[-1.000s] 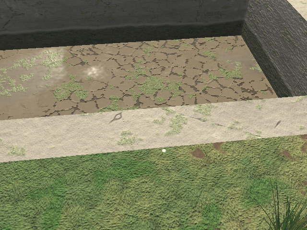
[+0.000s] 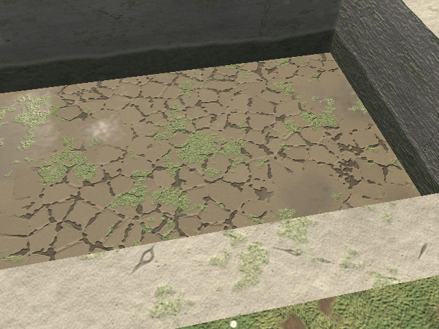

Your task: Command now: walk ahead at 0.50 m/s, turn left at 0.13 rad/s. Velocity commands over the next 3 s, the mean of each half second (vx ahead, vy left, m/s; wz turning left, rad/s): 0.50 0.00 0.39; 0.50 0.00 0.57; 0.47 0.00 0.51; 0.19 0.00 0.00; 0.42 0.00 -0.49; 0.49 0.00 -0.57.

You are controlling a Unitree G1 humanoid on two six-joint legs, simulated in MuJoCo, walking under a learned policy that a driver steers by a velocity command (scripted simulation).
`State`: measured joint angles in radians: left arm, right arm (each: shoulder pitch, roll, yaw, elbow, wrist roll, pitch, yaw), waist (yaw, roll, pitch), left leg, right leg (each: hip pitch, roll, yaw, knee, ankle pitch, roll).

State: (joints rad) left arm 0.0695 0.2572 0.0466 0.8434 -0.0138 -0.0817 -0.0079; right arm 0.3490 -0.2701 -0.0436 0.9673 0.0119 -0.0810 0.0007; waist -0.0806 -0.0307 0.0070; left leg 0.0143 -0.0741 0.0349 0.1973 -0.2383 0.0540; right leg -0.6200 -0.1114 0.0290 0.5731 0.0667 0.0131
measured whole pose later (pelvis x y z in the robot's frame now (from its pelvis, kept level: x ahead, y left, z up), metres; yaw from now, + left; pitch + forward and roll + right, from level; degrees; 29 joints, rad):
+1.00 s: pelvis +0.45 +0.06 -0.01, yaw +33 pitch +0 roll -1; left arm 0.08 0.24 0.06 0.72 0.03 -0.04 0.03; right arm 0.45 -0.19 -0.05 0.78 0.00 0.00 -0.03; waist -0.05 -0.02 0.01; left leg -0.26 -0.13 -0.16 0.60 -0.33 0.08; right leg -0.62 -0.04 0.10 0.80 -0.05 0.00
